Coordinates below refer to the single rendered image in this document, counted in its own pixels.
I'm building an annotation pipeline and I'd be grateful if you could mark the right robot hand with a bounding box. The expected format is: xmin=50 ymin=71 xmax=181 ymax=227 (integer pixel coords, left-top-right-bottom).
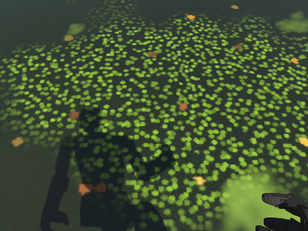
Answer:
xmin=255 ymin=192 xmax=308 ymax=231

